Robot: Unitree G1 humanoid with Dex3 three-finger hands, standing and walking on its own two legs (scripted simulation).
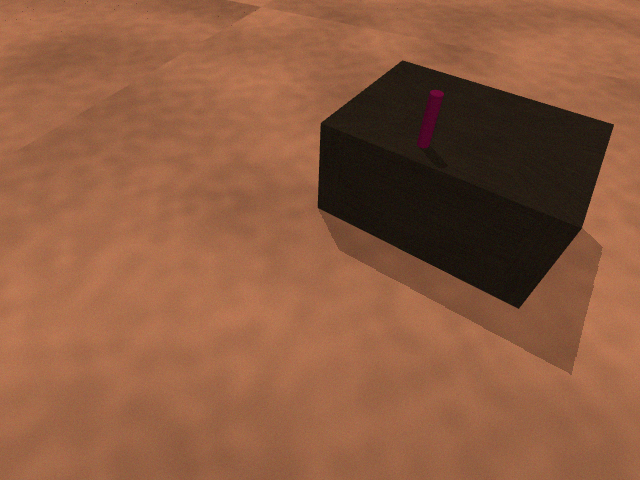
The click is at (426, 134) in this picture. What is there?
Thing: slim round
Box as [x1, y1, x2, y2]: [417, 90, 443, 147]
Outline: 439,90 431,90 429,93 417,140 417,145 420,147 427,147 429,144 443,93
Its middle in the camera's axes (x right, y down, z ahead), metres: +0.38 -0.40 +1.33
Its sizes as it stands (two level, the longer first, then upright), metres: 0.046 0.046 0.198
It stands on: a support 0.45 m high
